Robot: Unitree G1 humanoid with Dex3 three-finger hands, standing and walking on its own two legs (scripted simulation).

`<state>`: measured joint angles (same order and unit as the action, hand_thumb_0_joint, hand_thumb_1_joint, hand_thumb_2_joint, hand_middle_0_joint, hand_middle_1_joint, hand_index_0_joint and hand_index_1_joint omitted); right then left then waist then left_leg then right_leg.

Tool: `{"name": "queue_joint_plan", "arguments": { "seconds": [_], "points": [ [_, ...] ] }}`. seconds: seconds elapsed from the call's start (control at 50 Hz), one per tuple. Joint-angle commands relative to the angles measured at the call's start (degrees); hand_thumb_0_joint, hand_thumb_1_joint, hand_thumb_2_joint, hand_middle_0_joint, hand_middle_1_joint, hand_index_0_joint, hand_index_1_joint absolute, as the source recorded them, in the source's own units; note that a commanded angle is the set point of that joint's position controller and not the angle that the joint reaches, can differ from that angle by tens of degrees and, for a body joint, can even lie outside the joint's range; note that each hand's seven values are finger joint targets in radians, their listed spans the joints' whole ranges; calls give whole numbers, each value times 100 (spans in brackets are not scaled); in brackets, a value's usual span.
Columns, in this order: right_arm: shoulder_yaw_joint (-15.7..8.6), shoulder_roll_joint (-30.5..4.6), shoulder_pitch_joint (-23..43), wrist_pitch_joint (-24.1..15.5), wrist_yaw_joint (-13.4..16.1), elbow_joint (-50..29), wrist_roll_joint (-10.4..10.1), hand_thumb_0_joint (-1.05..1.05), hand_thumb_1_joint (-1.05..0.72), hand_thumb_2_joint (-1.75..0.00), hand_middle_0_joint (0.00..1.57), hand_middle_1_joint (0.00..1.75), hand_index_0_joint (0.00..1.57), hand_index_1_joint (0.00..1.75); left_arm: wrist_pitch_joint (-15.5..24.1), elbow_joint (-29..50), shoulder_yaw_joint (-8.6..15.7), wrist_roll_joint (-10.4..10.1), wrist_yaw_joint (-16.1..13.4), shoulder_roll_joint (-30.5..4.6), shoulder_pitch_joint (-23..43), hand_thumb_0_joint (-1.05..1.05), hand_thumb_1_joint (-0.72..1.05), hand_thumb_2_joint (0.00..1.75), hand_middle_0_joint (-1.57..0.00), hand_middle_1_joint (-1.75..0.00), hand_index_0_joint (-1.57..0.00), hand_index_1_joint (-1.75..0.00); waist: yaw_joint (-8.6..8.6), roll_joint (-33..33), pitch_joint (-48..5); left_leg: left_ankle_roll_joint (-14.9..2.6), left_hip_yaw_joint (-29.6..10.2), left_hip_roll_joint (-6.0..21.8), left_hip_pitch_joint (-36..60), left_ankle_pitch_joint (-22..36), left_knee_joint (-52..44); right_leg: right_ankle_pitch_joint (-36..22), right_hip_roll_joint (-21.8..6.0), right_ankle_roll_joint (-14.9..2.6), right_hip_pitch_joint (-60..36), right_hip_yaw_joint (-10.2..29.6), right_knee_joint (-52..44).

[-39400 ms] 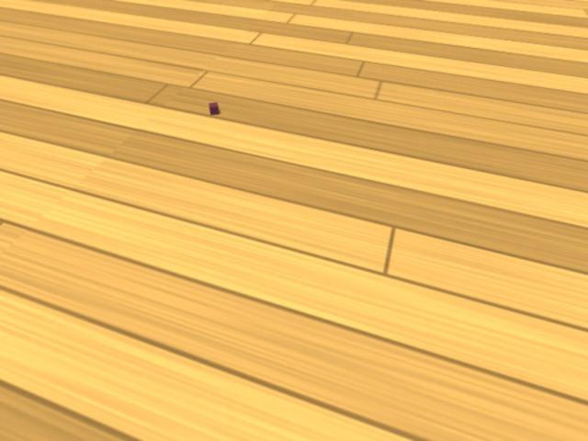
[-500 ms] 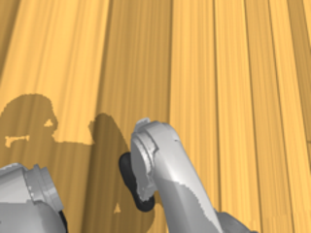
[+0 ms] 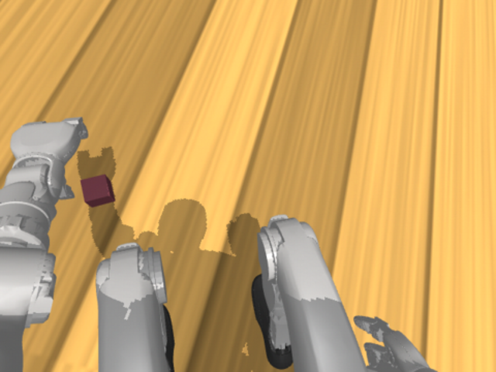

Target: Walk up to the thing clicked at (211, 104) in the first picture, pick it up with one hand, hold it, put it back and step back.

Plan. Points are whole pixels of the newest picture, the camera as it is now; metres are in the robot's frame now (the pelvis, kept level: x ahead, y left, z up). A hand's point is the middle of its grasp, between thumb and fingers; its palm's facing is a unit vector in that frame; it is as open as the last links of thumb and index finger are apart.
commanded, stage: withdraw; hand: left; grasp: from above
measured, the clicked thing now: (98, 191) +0.49 +0.25 -0.34
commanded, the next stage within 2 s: home in 0.20 s
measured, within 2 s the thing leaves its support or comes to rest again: neither
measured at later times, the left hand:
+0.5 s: hand (68, 167) +0.50 +0.26 -0.18, palm faces -0.33 -0.05 -0.94, open 11.8 cm
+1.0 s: hand (9, 246) +0.33 +0.23 +0.03, palm faces -0.22 -0.72 -0.66, open 7.5 cm
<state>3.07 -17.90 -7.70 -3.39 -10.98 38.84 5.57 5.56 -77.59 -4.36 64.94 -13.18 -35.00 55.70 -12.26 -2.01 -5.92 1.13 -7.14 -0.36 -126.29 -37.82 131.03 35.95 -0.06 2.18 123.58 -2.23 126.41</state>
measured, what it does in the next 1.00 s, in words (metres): rises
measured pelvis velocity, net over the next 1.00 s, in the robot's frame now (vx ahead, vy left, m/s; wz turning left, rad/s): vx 0.01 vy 0.00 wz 0.06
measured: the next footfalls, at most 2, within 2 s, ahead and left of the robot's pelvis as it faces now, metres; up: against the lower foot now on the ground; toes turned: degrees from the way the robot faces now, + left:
none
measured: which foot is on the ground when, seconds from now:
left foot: down 0.00-1.00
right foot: down 0.00-1.00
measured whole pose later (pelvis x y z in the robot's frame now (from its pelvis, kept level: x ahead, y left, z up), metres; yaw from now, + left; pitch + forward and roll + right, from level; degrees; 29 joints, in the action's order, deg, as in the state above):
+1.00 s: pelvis +0.01 +0.00 +0.14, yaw +3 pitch +30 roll -4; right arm -2.1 -16.4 -4.2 -1.5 -1.9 33.2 -1.0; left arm -7.5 -25.5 -0.4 26.3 -5.2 -21.0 11.7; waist -2.8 -1.7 -12.0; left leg 1.1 -5.0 0.3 -99.6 -36.3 105.3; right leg 35.0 -1.1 1.7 97.5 -1.8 102.0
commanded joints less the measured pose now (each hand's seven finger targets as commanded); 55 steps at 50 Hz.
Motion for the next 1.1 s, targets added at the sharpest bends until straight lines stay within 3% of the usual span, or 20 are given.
{"name": "queue_joint_plan", "arguments": {
  "seconds": [0.0, 0.2, 0.24, 0.3, 0.32, 0.36, 0.4, 0.46, 0.48, 0.52, 0.62, 0.64, 0.66, 0.68, 0.7, 0.76, 0.82, 0.9, 1.02, 1.08],
  "points": [
    [-328, -1162, -1071, 72, 345, -77, 19, 0, -89, -90, 20, 30, 20, 30, 354, 489, 133, 143, -190, -1079, 1849, 0, -16, 75, -40, -66, -38, -68, -414, -423, -2752, -307, 568, -170, 1556, 67, -1253, -96, 252, -437, -1902, -351, -1495],
    [-135, -1303, -1274, -172, 428, 63, 325, 0, -89, -89, 20, 30, 20, 30, 784, -463, 676, 849, -1370, -1896, 2353, 0, -19, 75, -35, -71, -35, -71, -506, -1204, -3137, -248, 552, -143, 1898, 223, -928, -194, 215, -434, -1486, -461, -1011],
    [-170, -1364, -1358, -230, 416, 86, 377, 0, -89, -90, 20, 30, 20, 30, 770, -13, 934, 861, -1601, -2192, 2667, 0, -22, 77, -34, -73, -34, -73, -439, -1641, -3577, -208, 541, -133, 2254, 373, -928, -373, 189, -448, -1453, -540, -873],
    [-326, -1351, -1309, -283, 366, 86, 401, 0, -88, -89, 20, 30, 20, 30, 566, 444, 1001, 750, -1778, -2065, 2367, 0, -16, 86, -25, -68, -23, -69, -371, -2140, -4156, -150, 570, -78, 2801, 644, -964, -723, 188, -496, -1442, -598, -693],
    [-379, -1350, -1327, -278, 344, 77, 381, 0, -89, -89, 20, 30, 20, 30, 474, 702, 1060, 687, -1800, -2068, 2277, 0, -24, 79, -30, -76, -30, -76, -296, -2227, -4425, -153, 595, -85, 2916, 761, -993, -864, 180, -497, -1543, -590, -711],
    [-520, -1375, -1403, -226, 318, 131, 313, 0, -89, -90, 20, 30, 20, 30, 267, 1108, 1154, 497, -1773, -2070, 2006, 0, -8, 94, -25, -63, -22, -65, -138, -2374, -4940, -146, 642, -62, 3177, 1096, -1059, -1220, 170, -493, -1778, -570, -731],
    [-620, -1355, -1500, -160, 294, 203, 236, 0, -89, -90, 20, 30, 20, 30, 51, 1282, 1104, 314, -1664, -1888, 1812, 0, 7, 95, -25, -61, -22, -63, -120, -2338, -5006, -160, 673, -53, 3243, 1240, -1159, -1407, 163, -485, -1846, -551, -823],
    [-727, -1313, -1719, -95, 255, 283, 97, 0, -89, -90, 20, 30, 20, 30, -218, 1510, 1089, -87, -1324, -1696, 1542, 0, 20, 90, -23, -52, -21, -54, -27, -1950, -4945, -226, 669, -59, 3126, 1271, -1310, -1439, 166, -472, -2090, -526, -1043],
    [-774, -1305, -1727, -56, 260, 255, 33, 0, -89, -90, 20, 30, 20, 30, -305, 1665, 1152, -276, -1196, -1666, 1278, 0, 26, 89, -22, -49, -21, -51, 127, -1920, -5082, -222, 649, -63, 3263, 1305, -1460, -1419, 161, -482, -2215, -514, -1131],
    [-841, -1264, -1714, 7, 250, 219, -90, 0, -89, -90, 20, 30, 20, 30, -477, 1684, 952, -612, -853, -1203, 683, 0, 39, 87, -21, -44, -20, -45, 186, -1573, -4810, -230, 600, -62, 3335, 1322, -1677, -1409, 163, -463, -2403, -485, -1380],
    [-880, -1086, -1328, 202, 345, -278, -389, 0, -90, -90, 20, 30, 20, 30, -714, 3062, 813, -1787, 70, -637, -747, 0, 76, 91, -21, -35, -20, -36, 347, -647, -4229, -319, 477, -64, 3067, 1068, -2291, -1282, 161, -400, -3119, -377, -2090],
    [-938, -1151, -1250, 243, 396, -429, -414, 0, -90, -90, 20, 30, 20, 30, -729, 3349, 1146, -1945, 198, -931, -1038, 0, 84, 92, -21, -32, -20, -33, 426, -406, -4227, -340, 492, -70, 3002, 1100, -2334, -1335, 163, -391, -3368, -342, -2218],
    [-934, -1080, -1143, 276, 430, -498, -441, 0, -90, -90, 20, 30, 20, 30, -748, 3556, 967, -2116, 357, -644, -1345, 0, 90, 91, -20, -31, -20, -31, 442, -272, -4053, -342, 512, -75, 2939, 997, -2438, -1242, 157, -387, -3469, -301, -2364],
    [-888, -878, -1030, 262, 449, -545, -463, 0, -90, -90, 20, 30, 20, 30, -718, 3970, 415, -2354, 549, 99, -1392, 0, 90, 90, -20, -30, -20, -30, 337, -185, -3862, -357, 540, -71, 2918, 831, -2527, -1117, 166, -367, -3505, -263, -2551],
    [-913, -935, -985, 251, 498, -627, -490, 0, -90, -90, 20, 30, 20, 30, -722, 4298, 712, -2555, 611, -73, -1561, 0, 90, 90, -20, -30, -20, -30, 430, -87, -3707, -344, 481, -70, 3061, 746, -2638, -990, 129, -392, -3499, -247, -2700],
    [-926, -864, -713, 244, 621, -773, -547, 0, -90, -90, 20, 30, 20, 30, -722, 5172, 898, -2891, 694, -225, -1858, 0, 90, 90, -20, -30, -20, -30, 622, -432, -3658, -287, 475, -31, 3608, 592, -3073, -760, 104, -430, -3619, -156, -3001],
    [-885, -688, -446, 195, 721, -934, -613, 0, -90, -90, 20, 30, 20, 30, -784, 5694, 784, -3258, 668, 172, -2194, 0, 90, 90, -20, -30, -20, -30, 628, -483, -3636, -278, 434, 7, 4084, 258, -3544, -550, 105, -390, -3826, -121, -3324],
    [-847, -657, -153, 39, 942, -1029, -672, 0, -90, -90, 20, 30, 20, 30, -1027, 6199, 843, -3757, 613, 369, -3019, 0, 90, 90, -20, -30, -20, -30, 762, -583, -3396, -221, 315, 40, 4800, -77, -4224, -283, 81, -379, -4094, -108, -3761],
    [-727, -569, 120, -175, 1264, -1204, -763, 0, -90, -90, 20, 30, 20, 30, -1558, 7188, 609, -4782, 698, 814, -4005, 0, 90, 90, -20, -30, -20, -30, 649, -593, -3203, -193, 203, 61, 5752, 132, -4999, -460, 36, -335, -4787, -80, -4466],
    [-640, -476, 187, -277, 1394, -1323, -786, 0, -90, -90, 20, 30, 20, 30, -1801, 7448, 750, -5307, 710, 851, -4695, 0, 90, 90, -20, -30, -20, -30, 745, -401, -2854, -215, 247, 72, 6075, 86, -5401, -363, 51, -323, -5276, -13, -4973]
  ]
}}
